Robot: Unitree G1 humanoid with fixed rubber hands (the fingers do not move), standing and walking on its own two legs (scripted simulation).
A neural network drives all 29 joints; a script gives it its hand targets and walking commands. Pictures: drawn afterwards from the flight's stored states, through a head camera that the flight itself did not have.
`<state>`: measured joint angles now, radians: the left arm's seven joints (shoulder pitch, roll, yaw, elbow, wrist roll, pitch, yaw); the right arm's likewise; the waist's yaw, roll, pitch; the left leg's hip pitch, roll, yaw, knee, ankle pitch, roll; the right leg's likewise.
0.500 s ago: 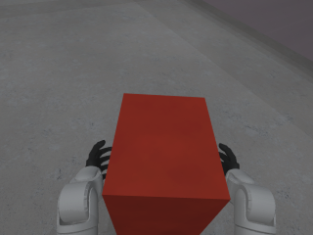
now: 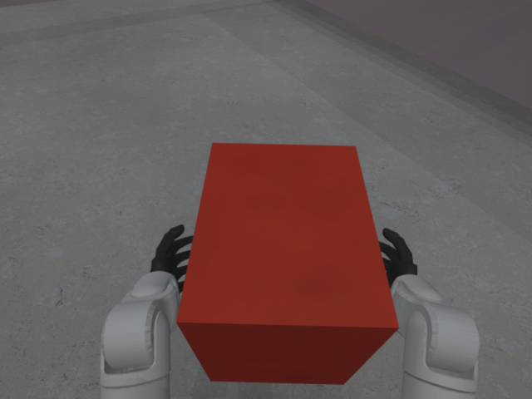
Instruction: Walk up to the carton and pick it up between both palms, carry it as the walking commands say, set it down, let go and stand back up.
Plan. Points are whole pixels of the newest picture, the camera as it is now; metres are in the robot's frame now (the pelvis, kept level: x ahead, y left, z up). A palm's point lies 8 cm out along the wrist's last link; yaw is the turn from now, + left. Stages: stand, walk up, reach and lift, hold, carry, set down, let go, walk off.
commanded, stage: carry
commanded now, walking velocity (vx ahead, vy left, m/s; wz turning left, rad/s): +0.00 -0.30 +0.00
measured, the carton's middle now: (280, 268) +0.33 -0.02 +0.02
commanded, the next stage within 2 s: none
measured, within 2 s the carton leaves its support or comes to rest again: neither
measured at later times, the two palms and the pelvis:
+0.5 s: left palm (297, 307) +0.24 -0.03 +0.09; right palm (522, 324) +0.22 -0.34 +0.06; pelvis -0.04 -0.17 +0.02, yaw -1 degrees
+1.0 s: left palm (393, 341) +0.19 -0.14 +0.10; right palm out of the picture +0.21 -0.45 +0.10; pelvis -0.07 -0.31 +0.01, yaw -1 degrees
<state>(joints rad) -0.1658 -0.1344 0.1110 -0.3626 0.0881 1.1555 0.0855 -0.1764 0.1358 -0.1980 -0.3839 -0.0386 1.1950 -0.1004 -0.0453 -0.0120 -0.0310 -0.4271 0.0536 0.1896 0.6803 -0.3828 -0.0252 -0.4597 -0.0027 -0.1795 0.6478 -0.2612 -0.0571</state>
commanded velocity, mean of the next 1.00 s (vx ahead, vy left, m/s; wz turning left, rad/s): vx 0.00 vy -0.21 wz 0.00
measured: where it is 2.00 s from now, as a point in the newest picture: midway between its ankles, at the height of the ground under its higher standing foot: outside the picture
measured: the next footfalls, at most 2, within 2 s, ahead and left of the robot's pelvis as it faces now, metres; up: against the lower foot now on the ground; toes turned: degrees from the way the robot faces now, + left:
right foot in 0.38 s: +0.00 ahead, -0.29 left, +0.00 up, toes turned -8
left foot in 0.70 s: -0.03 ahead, -0.18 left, +0.00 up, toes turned +10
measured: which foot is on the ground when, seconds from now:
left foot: down 0.00-0.38, up 0.40-0.68, down 0.70-1.00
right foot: down 0.00-0.00, up 0.02-0.36, down 0.38-0.70, up 0.72-0.96, down 0.98-1.00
